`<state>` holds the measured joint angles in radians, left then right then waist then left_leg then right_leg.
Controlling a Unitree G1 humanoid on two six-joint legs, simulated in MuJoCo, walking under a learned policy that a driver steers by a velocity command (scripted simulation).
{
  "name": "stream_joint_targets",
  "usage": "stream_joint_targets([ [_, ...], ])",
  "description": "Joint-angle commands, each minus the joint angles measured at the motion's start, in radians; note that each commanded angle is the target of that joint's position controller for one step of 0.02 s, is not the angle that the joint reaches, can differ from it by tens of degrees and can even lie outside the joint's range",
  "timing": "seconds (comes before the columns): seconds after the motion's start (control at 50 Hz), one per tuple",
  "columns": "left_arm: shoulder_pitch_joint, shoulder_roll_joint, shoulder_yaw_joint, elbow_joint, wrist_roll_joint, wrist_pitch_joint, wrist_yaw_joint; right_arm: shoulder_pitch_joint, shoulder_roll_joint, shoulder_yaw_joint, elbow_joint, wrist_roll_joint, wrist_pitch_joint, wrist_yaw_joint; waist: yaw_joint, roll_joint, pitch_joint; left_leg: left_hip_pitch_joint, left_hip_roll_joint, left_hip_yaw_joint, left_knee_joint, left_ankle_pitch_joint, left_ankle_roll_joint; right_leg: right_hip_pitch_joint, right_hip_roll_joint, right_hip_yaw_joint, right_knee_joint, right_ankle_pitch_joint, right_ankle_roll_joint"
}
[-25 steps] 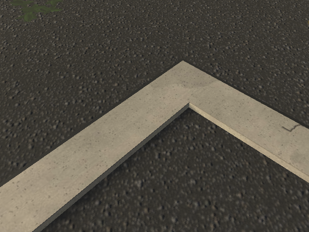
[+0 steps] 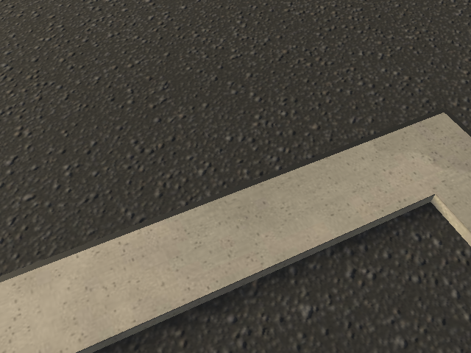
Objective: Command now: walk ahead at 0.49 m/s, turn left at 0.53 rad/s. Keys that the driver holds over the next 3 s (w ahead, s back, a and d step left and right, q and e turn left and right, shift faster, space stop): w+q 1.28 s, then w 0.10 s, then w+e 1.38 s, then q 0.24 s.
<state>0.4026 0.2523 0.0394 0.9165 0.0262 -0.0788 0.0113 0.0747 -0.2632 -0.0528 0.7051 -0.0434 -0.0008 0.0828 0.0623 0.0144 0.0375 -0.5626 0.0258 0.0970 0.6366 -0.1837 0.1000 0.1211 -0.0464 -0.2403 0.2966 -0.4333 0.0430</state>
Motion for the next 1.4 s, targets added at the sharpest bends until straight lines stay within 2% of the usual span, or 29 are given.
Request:
stream_joint_targets([
  [0.02, -0.001, 0.204, 0.043, -0.041, -0.003, 0.007, 0.008, 0.262, -0.11, -0.044, 0.017, -0.012, -0.025, -0.027, -0.168, -0.081, -0.155, 0.425, -0.131, 0.05, -0.098, -0.046, 0.086, -0.153, -0.189, 0.001, 0.488, 1.038, -0.116],
  [0.04, 0.025, 0.14, 0.025, -0.082, -0.012, 0.004, 0.001, 0.382, -0.218, -0.076, 0.04, -0.02, -0.028, -0.045, -0.202, 0.059, -0.279, 0.727, 0.079, -0.25, -0.146, -0.238, 0.159, -0.444, -0.14, -0.003, 0.813, 0.654, -0.078],
  [0.06, 0.004, 0.079, 0.015, -0.15, -0.013, -0.007, -0.015, 0.345, -0.312, -0.096, 0.017, 0.012, -0.023, -0.051, -0.147, 0.258, -0.38, 0.902, 0.328, -0.828, -0.311, -0.202, 0.281, -0.769, 0.063, 0.122, 1.124, -0.09, -0.029],
  [0.08, -0.13, 0.148, 0.026, -0.176, -0.003, -0.016, -0.02, 0.357, -0.299, -0.097, 0.02, 0.03, -0.012, -0.056, -0.203, 0.099, -0.332, 0.877, 0.306, -0.784, -0.354, -0.095, 0.274, -0.872, 0.024, 0.28, 1.166, -0.019, -0.041],
  [0.1, -0.156, 0.122, 0.016, -0.186, -0.014, -0.026, -0.023, 0.309, -0.249, -0.083, 0.036, 0.032, -0.013, -0.066, -0.165, 0.052, -0.195, 0.752, 0.286, -0.63, -0.339, 0.007, 0.257, -0.895, -0.028, 0.278, 1.119, 0.068, -0.052],
  [0.14, -0.13, 0.113, 0.013, -0.173, 0.006, -0.019, -0.02, 0.226, -0.16, -0.054, 0.036, 0.037, -0.023, -0.074, -0.077, -0.011, -0.065, 0.493, 0.183, -0.462, -0.365, 0.196, 0.188, -0.769, -0.084, 0.283, 0.935, 0.112, -0.049],
  [0.18, -0.078, 0.104, 0.01, -0.16, 0.028, 0.018, -0.024, 0.189, -0.139, -0.044, 0.023, 0.039, -0.037, -0.071, -0.035, 0.005, -0.073, 0.394, 0.137, -0.392, -0.391, 0.291, 0.188, -0.678, -0.081, 0.272, 0.879, 0.106, -0.03],
  [0.24, -0.131, 0.086, 0.006, -0.187, 0.027, 0.042, -0.029, 0.221, -0.164, -0.05, 0.037, 0.041, -0.054, -0.068, -0.035, 0.013, -0.043, 0.344, 0.1, -0.36, -0.433, 0.26, 0.19, -0.707, -0.074, 0.249, 0.763, 0.182, -0.002],
  [0.42, -0.44, 0.081, -0.008, -0.299, 0.006, 0.025, -0.041, 0.361, -0.178, -0.058, 0.059, 0.031, -0.051, -0.079, -0.146, 0.045, -0.006, 0.481, 0.083, -0.416, -0.354, 0.335, 0.131, -0.74, 0.003, 0.249, 0.362, 0.404, 0.008],
  [0.48, -0.366, 0.108, -0.002, -0.291, 0.002, 0.015, -0.031, 0.311, -0.191, -0.061, 0.039, 0.023, -0.052, -0.089, -0.094, 0.066, -0.027, 0.455, 0.094, -0.463, -0.274, 0.393, 0.085, -0.556, 0.037, 0.267, 0.272, 0.32, -0.023],
  [0.52, -0.172, 0.15, 0.019, -0.238, 0.008, -0.001, -0.012, 0.272, -0.199, -0.061, 0.034, 0.029, -0.059, -0.082, 0.008, 0.017, -0.103, 0.397, 0.023, -0.434, -0.045, 0.504, 0.041, -0.277, 0.066, 0.25, 0.162, 0.291, -0.059],
  [0.54, -0.028, 0.217, 0.036, -0.227, 0.028, -0.013, 0.007, 0.274, -0.14, -0.043, 0.014, 0.043, -0.068, -0.073, 0.066, -0.078, -0.229, 0.297, -0.048, -0.361, 0.219, 0.347, 0.01, -0.057, -0.11, 0.418, 0.114, 0.147, -0.105],
  [0.56, 0.008, 0.312, 0.055, -0.235, 0.048, -0.003, 0.017, 0.371, -0.032, -0.018, -0.021, 0.067, -0.068, -0.077, 0.008, -0.298, -0.325, 0.001, -0.193, -0.231, 0.493, -0.336, -0.026, 0.173, -0.401, 0.852, 0.031, 0.109, -0.206],
  [0.58, -0.026, 0.274, 0.059, -0.232, 0.027, 0.013, 0.011, 0.392, -0.114, -0.025, -0.007, 0.034, -0.052, -0.086, -0.021, -0.229, -0.313, -0.114, -0.122, -0.213, 0.631, -0.36, -0.019, 0.11, -0.417, 1.03, -0.009, -0.059, -0.255],
  [0.6, -0.089, 0.172, 0.036, -0.247, 0.02, 0.017, 0.007, 0.327, -0.136, -0.031, 0.008, 0.018, -0.041, -0.083, -0.025, -0.088, -0.177, -0.136, -0.069, -0.211, 0.678, -0.267, -0.022, -0.015, -0.368, 0.885, -0.023, -0.127, -0.236],
  [0.62, -0.141, 0.113, 0.019, -0.246, 0.014, 0.015, 0.0, 0.274, -0.127, -0.029, 0.001, 0.015, -0.037, -0.07, -0.035, -0.046, -0.091, -0.119, -0.037, -0.198, 0.641, -0.19, -0.028, -0.129, -0.305, 0.722, -0.041, -0.031, -0.212],
  [0.66, -0.142, 0.091, 0.011, -0.225, 0.012, 0.005, 0.002, 0.255, -0.105, -0.028, -0.005, 0.003, -0.019, -0.047, -0.056, -0.122, -0.036, -0.083, 0.003, -0.176, 0.614, -0.141, -0.046, -0.234, -0.223, 0.518, -0.076, 0.156, -0.175],
  [0.74, -0.091, 0.112, 0.025, -0.189, -0.005, -0.029, -0.014, 0.196, -0.08, -0.022, -0.034, 0.002, 0.004, -0.027, -0.068, -0.113, -0.03, -0.139, 0.012, -0.165, 0.631, -0.059, -0.065, -0.242, -0.223, 0.36, -0.111, 0.39, -0.196],
  [0.88, 0.031, 0.095, 0.023, -0.11, 0.015, -0.026, -0.011, -0.044, -0.037, -0.006, -0.161, -0.001, 0.023, -0.054, -0.053, -0.089, 0.04, -0.484, 0.027, -0.154, 0.817, -0.111, -0.043, -0.125, -0.241, 0.205, -0.143, 0.394, -0.183],
  [0.98, 0.012, 0.123, 0.026, -0.097, 0.0, -0.01, 0.004, -0.16, 0.014, 0.029, -0.221, 0.007, 0.019, -0.006, -0.024, -0.088, 0.062, -0.226, 0.037, 0.013, 0.297, -0.044, -0.019, -0.173, -0.214, 0.053, -0.209, 0.533, -0.171],
  [1.04, 0.04, 0.203, 0.045, -0.07, 0.001, 0.01, 0.008, 0.015, -0.015, 0.011, -0.181, 0.012, 0.019, -0.027, -0.098, -0.158, -0.086, 0.018, -0.096, 0.121, 0.251, -0.228, 0.07, -0.034, -0.246, -0.024, 0.129, 1.379, -0.151],
  [1.06, 0.035, 0.229, 0.053, -0.076, -0.005, 0.018, 0.004, 0.161, -0.045, -0.005, -0.143, 0.017, 0.007, -0.035, -0.16, -0.172, -0.185, 0.191, -0.142, 0.1, 0.166, -0.2, 0.097, -0.043, -0.249, -0.024, 0.341, 1.413, -0.138],
  [1.08, 0.025, 0.228, 0.054, -0.098, -0.015, 0.018, -0.001, 0.305, -0.099, -0.032, -0.101, 0.011, -0.006, -0.042, -0.238, -0.117, -0.289, 0.464, -0.133, -0.012, 0.018, -0.122, 0.122, -0.194, -0.227, -0.032, 0.6, 1.143, -0.101],
  [1.1, 0.033, 0.086, 0.022, -0.199, -0.018, 0.015, -0.023, 0.29, -0.244, -0.073, -0.09, 0.013, -0.004, -0.056, -0.167, 0.189, -0.344, 0.742, 0.165, -0.57, -0.158, -0.354, 0.219, -0.639, -0.074, -0.012, 0.991, 0.216, -0.039],
  [1.12, -0.055, 0.126, 0.032, -0.25, 0.003, 0.004, -0.033, 0.295, -0.293, -0.096, -0.123, 0.037, 0.004, -0.067, -0.188, 0.177, -0.444, 0.775, 0.277, -1.008, -0.347, -0.254, 0.281, -0.782, 0.052, 0.233, 1.222, 0.008, -0.024],
  [1.16, -0.126, 0.088, 0.019, -0.277, -0.009, -0.012, -0.027, 0.25, -0.203, -0.075, -0.078, 0.022, -0.007, -0.083, -0.13, 0.013, -0.188, 0.569, 0.247, -0.733, -0.306, -0.026, 0.249, -0.877, -0.034, 0.275, 1.243, 0.131, -0.042],
  [1.2, -0.089, 0.07, 0.014, -0.273, 0.011, 0.004, -0.017, 0.193, -0.123, -0.05, -0.059, 0.028, -0.032, -0.09, -0.039, -0.019, -0.065, 0.344, 0.141, -0.524, -0.305, 0.198, 0.191, -0.792, -0.083, 0.284, 1.107, 0.124, -0.04],
  [1.28, -0.113, 0.074, 0.011, -0.273, 0.026, 0.065, -0.019, 0.213, -0.101, -0.04, -0.042, 0.035, -0.06, -0.08, -0.025, -0.024, -0.075, 0.31, 0.072, -0.399, -0.371, 0.303, 0.188, -0.758, -0.09, 0.254, 0.906, 0.12, -0.009],
  [1.4, -0.308, 0.058, 0.004, -0.3, 0.021, 0.068, -0.035, 0.362, -0.109, -0.033, 0.027, 0.045, -0.076, -0.082, -0.109, 0.018, -0.037, 0.506, 0.071, -0.347, -0.441, 0.386, 0.097, -0.886, -0.067, 0.228, 0.607, 0.389, -0.011],
])
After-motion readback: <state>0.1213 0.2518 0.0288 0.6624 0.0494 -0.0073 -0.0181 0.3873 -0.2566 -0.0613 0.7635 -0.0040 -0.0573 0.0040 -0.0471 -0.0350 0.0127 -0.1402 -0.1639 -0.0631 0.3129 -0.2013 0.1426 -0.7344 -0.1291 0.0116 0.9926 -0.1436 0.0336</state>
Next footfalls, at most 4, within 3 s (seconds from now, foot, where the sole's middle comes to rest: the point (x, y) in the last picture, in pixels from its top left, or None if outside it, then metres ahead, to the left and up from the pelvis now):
0.02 left None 0.17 0.09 -0.76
0.54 right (270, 337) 0.49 -0.03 -0.76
1.08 left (144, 274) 0.63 0.34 -0.71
1.68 right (116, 180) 0.96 0.49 -0.71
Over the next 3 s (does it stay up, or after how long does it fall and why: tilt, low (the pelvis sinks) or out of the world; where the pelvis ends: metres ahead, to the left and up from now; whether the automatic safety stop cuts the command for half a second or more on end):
stays up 1.40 0.73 0.07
